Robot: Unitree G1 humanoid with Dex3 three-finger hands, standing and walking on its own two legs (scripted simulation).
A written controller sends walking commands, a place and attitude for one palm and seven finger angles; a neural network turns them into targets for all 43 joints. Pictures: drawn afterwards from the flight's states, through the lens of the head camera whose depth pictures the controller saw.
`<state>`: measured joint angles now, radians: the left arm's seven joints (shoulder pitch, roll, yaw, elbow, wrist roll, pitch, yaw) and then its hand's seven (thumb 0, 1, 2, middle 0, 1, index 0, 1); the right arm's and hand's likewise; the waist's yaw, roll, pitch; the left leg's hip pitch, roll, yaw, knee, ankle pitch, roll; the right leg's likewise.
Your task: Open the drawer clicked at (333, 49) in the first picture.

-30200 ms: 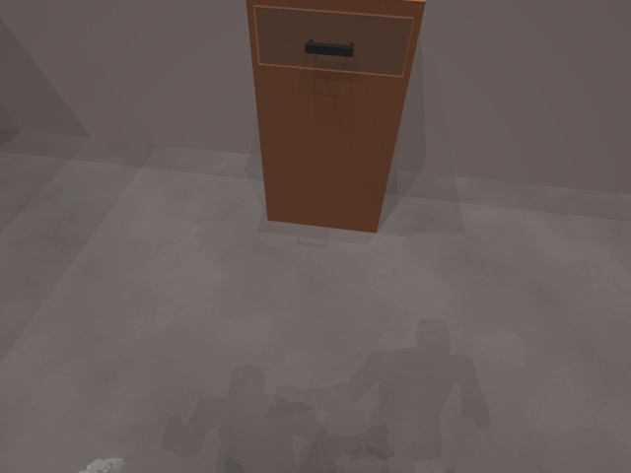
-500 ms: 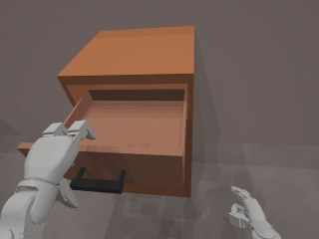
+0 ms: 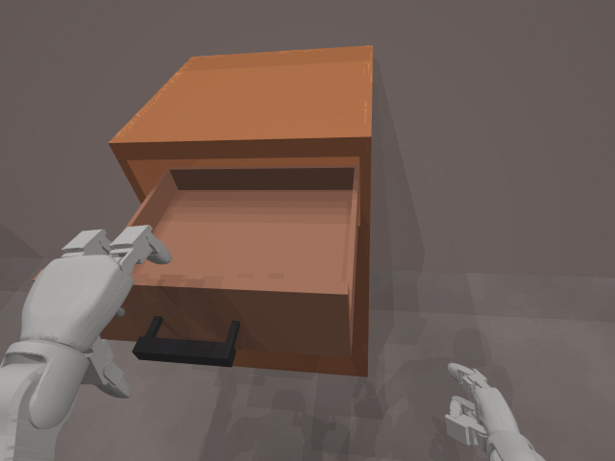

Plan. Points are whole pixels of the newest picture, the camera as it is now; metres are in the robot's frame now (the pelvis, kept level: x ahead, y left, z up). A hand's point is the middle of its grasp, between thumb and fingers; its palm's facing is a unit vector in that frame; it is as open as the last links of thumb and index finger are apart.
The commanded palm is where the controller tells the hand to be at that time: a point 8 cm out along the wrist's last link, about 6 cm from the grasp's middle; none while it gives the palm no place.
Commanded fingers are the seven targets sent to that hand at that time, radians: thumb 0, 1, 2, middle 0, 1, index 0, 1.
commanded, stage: draw the hand back to the body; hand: left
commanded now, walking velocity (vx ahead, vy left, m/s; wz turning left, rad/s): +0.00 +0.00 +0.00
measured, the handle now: (189, 338) +0.26 +0.22 +0.02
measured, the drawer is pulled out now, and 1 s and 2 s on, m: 0.29 0.29 0.29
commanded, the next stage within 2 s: step back with the hand held close in 1.38 s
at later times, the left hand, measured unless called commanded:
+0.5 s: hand (118, 316) +0.19 +0.22 +0.18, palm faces +0.28 -0.73 -0.63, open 13.7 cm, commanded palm +0.15 +0.26 +0.22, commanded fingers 0.00 -0.25 0.41 -0.28 -1.04 -0.28 -1.04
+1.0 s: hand (112, 289) +0.21 +0.23 +0.20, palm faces +0.38 -0.82 -0.43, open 10.2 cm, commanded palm +0.16 +0.28 +0.21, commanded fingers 0.00 0.62 0.78 -0.22 -0.48 -0.22 -0.48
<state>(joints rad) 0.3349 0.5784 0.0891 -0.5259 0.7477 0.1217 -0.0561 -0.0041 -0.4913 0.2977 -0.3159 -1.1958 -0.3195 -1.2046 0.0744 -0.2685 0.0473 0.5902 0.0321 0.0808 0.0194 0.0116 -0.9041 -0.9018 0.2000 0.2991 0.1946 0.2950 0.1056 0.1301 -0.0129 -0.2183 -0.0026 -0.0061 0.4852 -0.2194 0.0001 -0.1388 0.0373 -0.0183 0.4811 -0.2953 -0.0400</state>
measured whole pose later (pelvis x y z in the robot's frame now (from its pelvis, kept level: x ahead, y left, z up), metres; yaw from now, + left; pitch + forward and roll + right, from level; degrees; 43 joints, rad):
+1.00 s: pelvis +0.03 +0.00 +0.00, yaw -1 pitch -2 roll +0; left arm 0.55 0.36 0.33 -0.58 -0.08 -0.13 0.11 0.00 0.28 0.63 -0.25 -0.69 -0.25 -0.70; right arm 0.17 -0.22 -0.01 0.64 0.02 -0.11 -0.06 0.01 -0.90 -0.90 0.20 0.30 0.20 0.30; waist 0.05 0.07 0.00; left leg -0.17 0.00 0.01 0.47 -0.26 0.00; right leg -0.08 0.04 0.00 0.42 -0.31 -0.04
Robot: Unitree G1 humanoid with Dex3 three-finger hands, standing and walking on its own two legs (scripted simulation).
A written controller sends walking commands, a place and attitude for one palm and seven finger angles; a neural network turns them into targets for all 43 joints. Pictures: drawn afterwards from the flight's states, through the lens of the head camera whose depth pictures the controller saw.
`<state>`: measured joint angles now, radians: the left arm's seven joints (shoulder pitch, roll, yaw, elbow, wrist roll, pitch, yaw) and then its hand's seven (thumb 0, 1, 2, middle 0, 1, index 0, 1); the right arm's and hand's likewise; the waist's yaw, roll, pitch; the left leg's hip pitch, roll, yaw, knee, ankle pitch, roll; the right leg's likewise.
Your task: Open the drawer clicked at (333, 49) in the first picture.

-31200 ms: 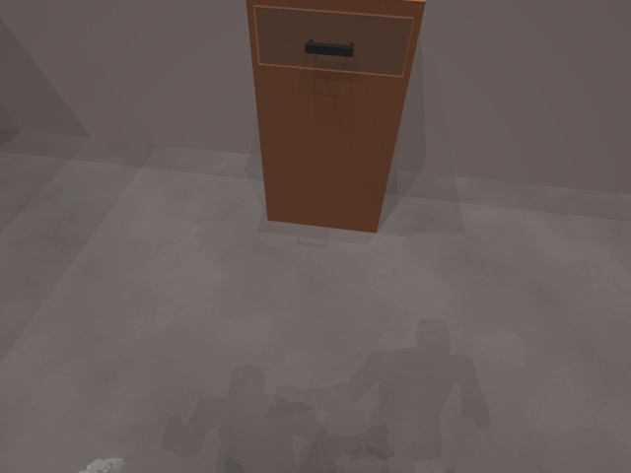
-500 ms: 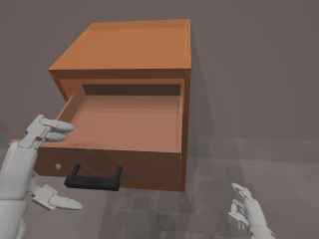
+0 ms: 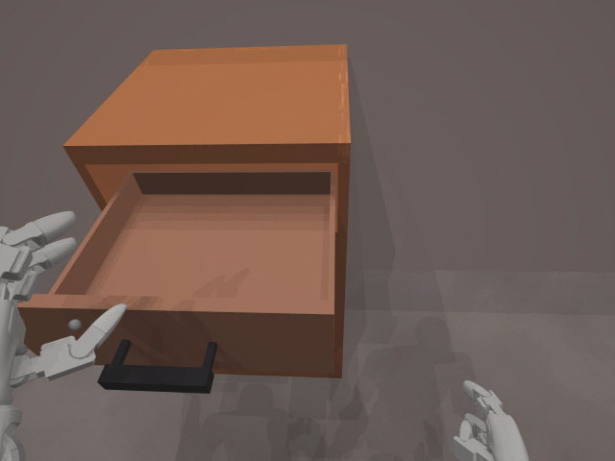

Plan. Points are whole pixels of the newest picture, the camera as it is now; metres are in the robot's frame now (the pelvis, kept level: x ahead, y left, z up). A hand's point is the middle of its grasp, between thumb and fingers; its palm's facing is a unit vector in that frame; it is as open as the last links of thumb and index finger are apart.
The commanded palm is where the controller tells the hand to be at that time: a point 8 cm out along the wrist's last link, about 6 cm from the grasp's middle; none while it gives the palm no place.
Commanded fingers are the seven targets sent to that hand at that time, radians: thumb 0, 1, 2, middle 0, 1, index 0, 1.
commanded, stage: draw the hand back to the body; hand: left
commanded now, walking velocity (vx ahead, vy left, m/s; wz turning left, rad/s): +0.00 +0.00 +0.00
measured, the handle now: (162, 363) +0.23 +0.22 +0.02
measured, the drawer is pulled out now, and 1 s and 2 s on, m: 0.29 0.29 0.29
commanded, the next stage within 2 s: step back with the hand held close in 0.38 s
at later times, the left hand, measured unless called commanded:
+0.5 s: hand (75, 334) +0.17 +0.22 +0.19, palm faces +0.43 -0.81 -0.41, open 7.5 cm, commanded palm +0.12 +0.27 +0.21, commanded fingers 0.00 0.90 0.90 -0.20 -0.30 -0.20 -0.30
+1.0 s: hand (24, 371) +0.14 +0.25 +0.19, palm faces +0.32 -0.78 -0.54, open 7.4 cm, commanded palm +0.07 +0.30 +0.21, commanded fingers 0.00 0.90 0.90 -0.20 -0.30 -0.20 -0.30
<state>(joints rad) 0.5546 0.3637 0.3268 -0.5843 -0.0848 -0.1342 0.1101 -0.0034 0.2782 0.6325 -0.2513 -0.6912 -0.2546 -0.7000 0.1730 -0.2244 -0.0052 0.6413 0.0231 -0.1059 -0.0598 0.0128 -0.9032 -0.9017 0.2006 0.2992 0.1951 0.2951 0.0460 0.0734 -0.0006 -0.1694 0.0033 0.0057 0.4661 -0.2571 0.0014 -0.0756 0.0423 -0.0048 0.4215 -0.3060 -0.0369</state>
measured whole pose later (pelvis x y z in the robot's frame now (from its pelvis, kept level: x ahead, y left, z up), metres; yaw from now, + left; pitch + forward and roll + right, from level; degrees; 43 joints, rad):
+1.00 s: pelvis -0.06 +0.02 -0.01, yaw +0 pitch +2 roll -1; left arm 0.64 0.48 0.46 -0.69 -0.07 -0.20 0.13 0.01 0.89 0.90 -0.21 -0.30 -0.21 -0.31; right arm 0.18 -0.22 -0.02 0.55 0.02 -0.03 -0.07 0.01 -0.90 -0.90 0.20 0.30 0.19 0.29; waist -0.01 0.00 0.03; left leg -0.37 0.00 0.01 0.52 -0.18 0.02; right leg -0.29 0.04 -0.01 0.50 -0.24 -0.01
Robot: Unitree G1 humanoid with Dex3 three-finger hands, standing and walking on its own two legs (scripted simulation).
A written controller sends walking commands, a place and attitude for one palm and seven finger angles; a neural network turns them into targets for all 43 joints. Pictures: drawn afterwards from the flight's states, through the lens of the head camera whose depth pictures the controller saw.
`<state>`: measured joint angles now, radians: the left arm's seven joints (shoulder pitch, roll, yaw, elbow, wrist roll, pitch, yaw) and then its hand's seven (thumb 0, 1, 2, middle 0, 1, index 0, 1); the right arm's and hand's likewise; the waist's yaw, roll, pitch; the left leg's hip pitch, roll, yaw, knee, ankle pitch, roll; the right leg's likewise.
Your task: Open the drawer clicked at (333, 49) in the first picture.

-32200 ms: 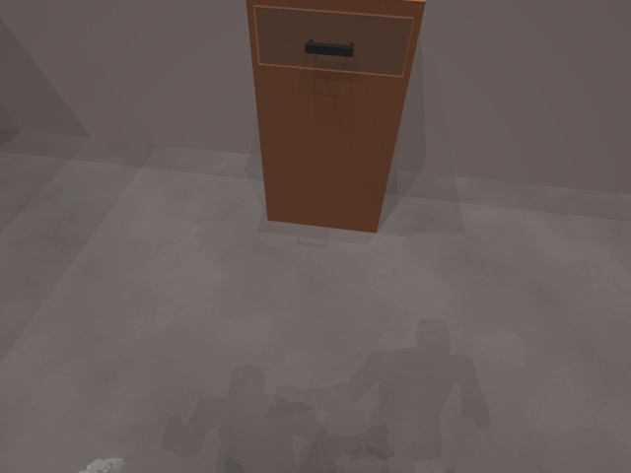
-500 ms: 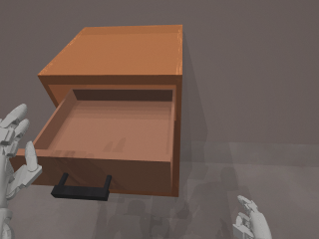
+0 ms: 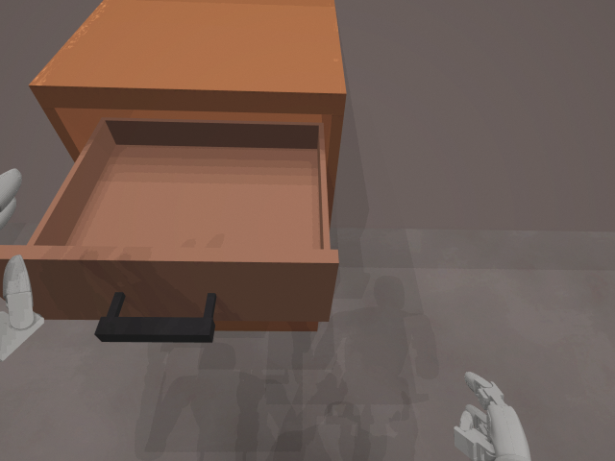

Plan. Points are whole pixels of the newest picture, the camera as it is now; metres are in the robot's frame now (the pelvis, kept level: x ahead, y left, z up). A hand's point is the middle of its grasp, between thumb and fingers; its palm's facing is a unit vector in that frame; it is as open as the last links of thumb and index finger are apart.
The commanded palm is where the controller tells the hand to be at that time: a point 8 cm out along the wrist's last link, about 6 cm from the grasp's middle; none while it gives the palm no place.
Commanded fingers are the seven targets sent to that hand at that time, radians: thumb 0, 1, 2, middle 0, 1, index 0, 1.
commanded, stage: step back with the hand held close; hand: left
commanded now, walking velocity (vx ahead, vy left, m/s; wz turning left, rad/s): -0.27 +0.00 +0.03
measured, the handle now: (161, 314) +0.29 +0.21 +0.03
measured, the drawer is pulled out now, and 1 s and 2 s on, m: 0.29 0.29 0.29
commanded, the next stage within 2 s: stop stepping back and stand still in 0.82 s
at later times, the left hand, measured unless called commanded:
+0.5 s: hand out of the picture +0.14 +0.25 +0.20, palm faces +0.41 -0.78 -0.47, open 7.4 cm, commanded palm +0.07 +0.29 +0.22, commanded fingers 0.00 0.90 0.90 -0.20 -0.30 -0.20 -0.30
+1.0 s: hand out of the picture +0.05 +0.22 +0.20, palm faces +0.36 -0.82 -0.44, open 7.4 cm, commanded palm -0.02 +0.27 +0.22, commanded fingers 0.00 0.90 0.90 -0.20 -0.30 -0.20 -0.30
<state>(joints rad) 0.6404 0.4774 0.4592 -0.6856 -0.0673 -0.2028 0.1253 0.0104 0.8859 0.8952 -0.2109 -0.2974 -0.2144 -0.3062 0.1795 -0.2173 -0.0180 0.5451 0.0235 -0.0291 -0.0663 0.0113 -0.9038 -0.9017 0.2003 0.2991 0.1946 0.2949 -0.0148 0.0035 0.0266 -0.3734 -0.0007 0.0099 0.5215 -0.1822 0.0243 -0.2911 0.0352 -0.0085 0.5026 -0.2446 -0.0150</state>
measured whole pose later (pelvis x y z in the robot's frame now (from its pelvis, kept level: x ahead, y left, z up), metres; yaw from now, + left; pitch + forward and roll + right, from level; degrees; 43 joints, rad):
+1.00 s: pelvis -0.15 -0.01 -0.01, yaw -1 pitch +1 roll -1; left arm 0.59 0.45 0.48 -0.77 -0.07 -0.24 0.15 0.01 0.89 0.90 -0.21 -0.30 -0.21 -0.31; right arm 0.19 -0.15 -0.01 0.62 -0.02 -0.13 -0.01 0.01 -0.90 -0.90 0.20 0.30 0.20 0.30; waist -0.01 -0.05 0.05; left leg -0.42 0.07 0.01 0.59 -0.19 -0.02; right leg -0.42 0.04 -0.02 0.82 -0.45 0.02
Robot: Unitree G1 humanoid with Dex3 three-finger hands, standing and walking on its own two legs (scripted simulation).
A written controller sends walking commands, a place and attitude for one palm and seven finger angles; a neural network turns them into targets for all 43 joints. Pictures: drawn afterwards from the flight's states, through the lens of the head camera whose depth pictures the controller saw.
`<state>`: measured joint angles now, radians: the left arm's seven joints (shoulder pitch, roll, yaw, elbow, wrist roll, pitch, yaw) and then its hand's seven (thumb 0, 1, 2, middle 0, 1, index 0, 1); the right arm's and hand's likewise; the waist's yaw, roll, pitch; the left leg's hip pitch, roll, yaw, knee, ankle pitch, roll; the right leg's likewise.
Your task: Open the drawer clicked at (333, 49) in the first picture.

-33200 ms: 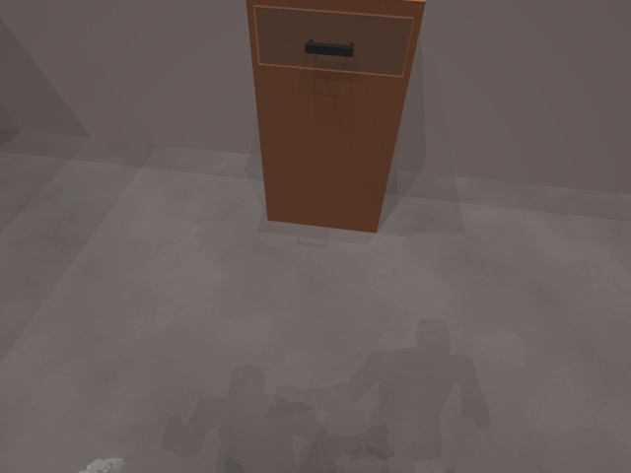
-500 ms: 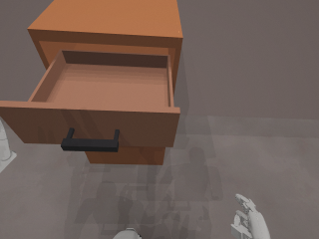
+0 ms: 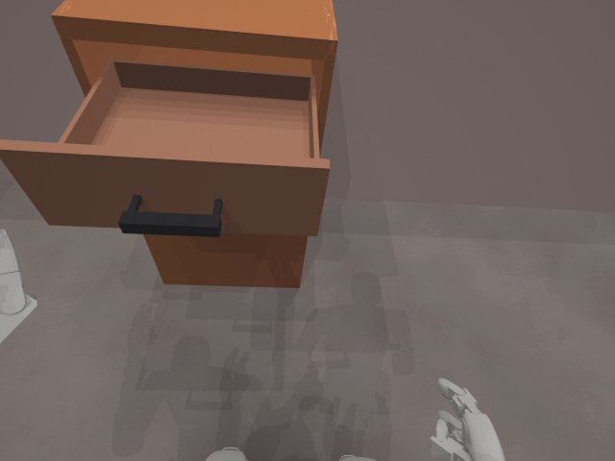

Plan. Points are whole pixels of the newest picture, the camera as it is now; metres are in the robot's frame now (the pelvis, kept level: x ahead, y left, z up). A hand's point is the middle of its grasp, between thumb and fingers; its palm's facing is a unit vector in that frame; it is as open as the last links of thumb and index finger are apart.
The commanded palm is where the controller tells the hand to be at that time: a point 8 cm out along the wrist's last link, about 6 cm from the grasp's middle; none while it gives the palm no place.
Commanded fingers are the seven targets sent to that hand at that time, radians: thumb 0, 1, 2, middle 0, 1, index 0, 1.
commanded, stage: stop stepping back and stand still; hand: left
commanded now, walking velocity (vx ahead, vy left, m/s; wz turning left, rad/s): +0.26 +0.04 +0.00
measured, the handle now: (174, 213) +0.43 +0.22 +0.03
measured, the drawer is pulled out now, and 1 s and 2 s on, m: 0.29 0.29 0.29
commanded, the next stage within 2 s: let the arm hang, fingers relaxed in 0.62 s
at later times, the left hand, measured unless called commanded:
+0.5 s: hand out of the picture +0.12 +0.22 +0.21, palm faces +0.41 -0.78 -0.46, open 7.4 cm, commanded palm +0.07 +0.27 +0.22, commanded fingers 0.00 0.90 0.90 -0.20 -0.30 -0.20 -0.30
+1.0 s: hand out of the picture +0.02 +0.15 -0.16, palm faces +0.06 -0.98 -0.17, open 7.2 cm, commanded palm none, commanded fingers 0.00 0.90 0.90 -0.20 -0.30 -0.20 -0.30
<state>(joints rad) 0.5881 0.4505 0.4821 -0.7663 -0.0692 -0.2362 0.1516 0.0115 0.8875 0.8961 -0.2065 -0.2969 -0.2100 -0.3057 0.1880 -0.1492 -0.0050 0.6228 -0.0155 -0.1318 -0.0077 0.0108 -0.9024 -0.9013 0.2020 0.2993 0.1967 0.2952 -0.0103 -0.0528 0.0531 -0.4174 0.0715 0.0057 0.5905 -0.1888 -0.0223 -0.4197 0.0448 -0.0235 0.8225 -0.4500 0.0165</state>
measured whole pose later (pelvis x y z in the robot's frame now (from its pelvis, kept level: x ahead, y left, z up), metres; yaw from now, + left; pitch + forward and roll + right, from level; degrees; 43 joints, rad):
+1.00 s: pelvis -0.06 -0.02 +0.00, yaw +2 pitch -2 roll +0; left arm 0.25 0.15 0.03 0.83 0.00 0.07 0.02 -0.01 0.95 0.90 -0.20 -0.29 -0.20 -0.30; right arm 0.21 -0.19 0.01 0.90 -0.02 0.02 -0.01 0.01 -0.91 -0.90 0.20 0.30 0.20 0.29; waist -0.03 -0.02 0.07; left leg -0.25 0.00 0.00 0.56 -0.27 0.00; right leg -0.28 0.00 -0.07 0.56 -0.25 -0.03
